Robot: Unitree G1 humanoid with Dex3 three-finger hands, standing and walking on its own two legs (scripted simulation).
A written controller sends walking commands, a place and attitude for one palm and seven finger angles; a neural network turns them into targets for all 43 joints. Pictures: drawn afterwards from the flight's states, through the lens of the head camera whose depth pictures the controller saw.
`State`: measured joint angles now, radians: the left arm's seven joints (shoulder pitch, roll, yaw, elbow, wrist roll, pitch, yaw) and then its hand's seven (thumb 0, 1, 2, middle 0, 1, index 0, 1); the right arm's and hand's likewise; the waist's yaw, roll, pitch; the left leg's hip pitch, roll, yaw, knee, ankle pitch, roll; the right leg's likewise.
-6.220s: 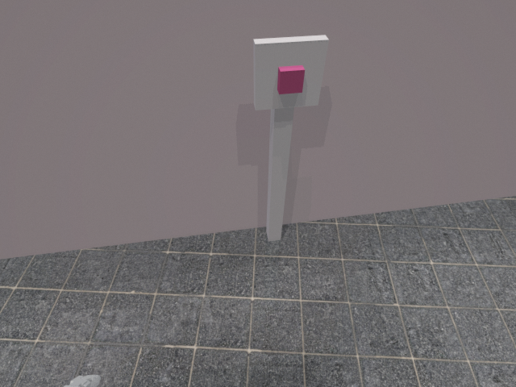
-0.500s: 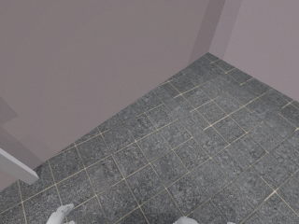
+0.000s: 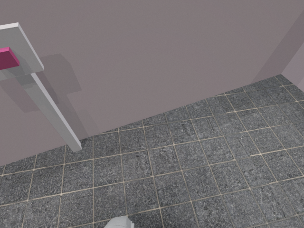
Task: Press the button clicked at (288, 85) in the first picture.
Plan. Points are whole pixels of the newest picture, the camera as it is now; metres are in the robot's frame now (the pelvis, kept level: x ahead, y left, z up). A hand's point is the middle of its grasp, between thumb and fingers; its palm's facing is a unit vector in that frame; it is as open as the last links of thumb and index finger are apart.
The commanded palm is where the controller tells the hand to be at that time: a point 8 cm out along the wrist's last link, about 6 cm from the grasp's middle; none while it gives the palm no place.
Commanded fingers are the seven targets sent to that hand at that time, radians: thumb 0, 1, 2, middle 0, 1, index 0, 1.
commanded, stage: turn to face it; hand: left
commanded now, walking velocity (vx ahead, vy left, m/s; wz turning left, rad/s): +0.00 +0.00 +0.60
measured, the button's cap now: (4, 58) +0.61 +0.57 +0.06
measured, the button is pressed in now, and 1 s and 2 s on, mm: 0 0 0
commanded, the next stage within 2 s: take the last steps up to it in 0.68 s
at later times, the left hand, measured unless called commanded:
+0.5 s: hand out of the picture +0.02 +0.30 -0.16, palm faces +0.29 -0.93 -0.23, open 7.4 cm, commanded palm none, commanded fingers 0.00 0.90 0.90 -0.20 -0.30 -0.20 -0.30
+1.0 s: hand out of the picture -0.02 +0.18 -0.14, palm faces +0.40 -0.88 -0.24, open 7.3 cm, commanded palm none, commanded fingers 0.00 0.90 0.90 -0.20 -0.30 -0.20 -0.30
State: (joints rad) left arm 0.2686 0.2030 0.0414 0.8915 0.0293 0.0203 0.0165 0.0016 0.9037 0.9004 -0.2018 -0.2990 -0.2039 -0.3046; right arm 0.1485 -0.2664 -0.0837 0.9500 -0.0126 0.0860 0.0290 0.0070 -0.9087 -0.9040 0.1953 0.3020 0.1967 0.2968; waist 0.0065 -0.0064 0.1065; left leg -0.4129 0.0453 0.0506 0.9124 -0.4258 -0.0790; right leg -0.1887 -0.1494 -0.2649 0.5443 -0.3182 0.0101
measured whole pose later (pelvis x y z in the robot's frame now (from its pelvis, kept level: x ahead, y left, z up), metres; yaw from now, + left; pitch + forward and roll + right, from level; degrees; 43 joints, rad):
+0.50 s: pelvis -0.01 +0.07 +0.01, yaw +14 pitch +0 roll -2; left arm 0.19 0.27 0.09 0.93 0.02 0.06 0.02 0.00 0.91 0.90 -0.20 -0.30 -0.20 -0.30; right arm 0.23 -0.17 -0.04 0.93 -0.01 0.02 -0.01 0.00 -0.90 -0.90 0.20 0.30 0.20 0.30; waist -0.01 -0.04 0.04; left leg -0.21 -0.10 -0.05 0.37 -0.15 0.11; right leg -0.48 -0.09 0.01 1.10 -0.29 0.12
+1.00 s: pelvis +0.01 +0.00 +0.01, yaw +22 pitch -1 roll +2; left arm 0.30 0.14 0.03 0.99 0.01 -0.01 0.02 0.00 0.91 0.90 -0.20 -0.30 -0.20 -0.30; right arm 0.33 -0.22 -0.08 1.04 -0.03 0.04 0.01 0.01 -0.91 -0.90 0.20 0.30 0.20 0.30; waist -0.02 0.03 -0.02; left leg -0.47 -0.06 -0.03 0.94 -0.30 -0.01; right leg -0.11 -0.01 -0.02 0.38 -0.26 -0.04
